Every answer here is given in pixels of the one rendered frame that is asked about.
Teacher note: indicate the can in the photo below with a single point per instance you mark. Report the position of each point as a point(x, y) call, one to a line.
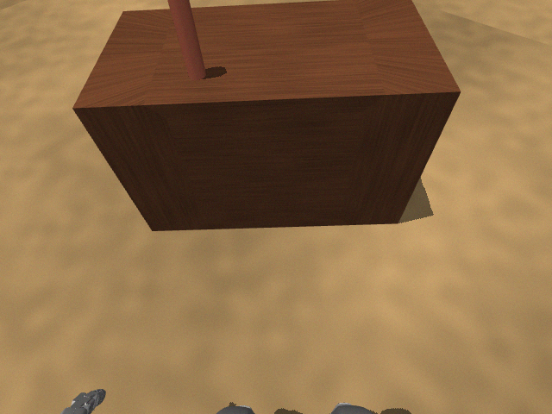
point(188, 38)

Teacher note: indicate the left robot hand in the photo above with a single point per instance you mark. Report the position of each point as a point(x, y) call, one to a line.
point(85, 403)

